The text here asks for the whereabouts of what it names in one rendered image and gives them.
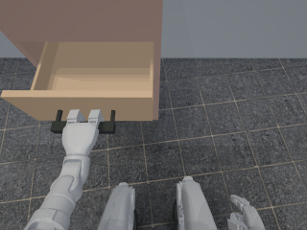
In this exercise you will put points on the left robot shin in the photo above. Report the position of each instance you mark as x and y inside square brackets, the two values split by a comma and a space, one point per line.
[131, 215]

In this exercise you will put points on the handle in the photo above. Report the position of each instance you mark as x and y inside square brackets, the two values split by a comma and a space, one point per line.
[104, 127]

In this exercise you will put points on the left robot hand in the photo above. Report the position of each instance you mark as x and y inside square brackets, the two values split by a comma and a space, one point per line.
[80, 138]

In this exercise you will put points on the robot shin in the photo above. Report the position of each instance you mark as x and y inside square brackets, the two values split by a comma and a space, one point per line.
[180, 213]
[131, 215]

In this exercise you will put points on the right robot shin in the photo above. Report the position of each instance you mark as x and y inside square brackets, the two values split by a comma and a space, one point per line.
[180, 213]

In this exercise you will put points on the cabinet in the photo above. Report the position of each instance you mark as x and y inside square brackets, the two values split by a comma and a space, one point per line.
[28, 24]

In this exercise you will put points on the drawer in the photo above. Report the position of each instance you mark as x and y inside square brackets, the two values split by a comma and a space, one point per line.
[90, 75]

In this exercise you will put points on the right robot hand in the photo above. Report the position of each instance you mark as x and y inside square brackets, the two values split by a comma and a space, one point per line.
[249, 218]

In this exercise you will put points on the robot left forearm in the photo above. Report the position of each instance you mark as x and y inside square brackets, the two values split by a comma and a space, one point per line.
[57, 207]

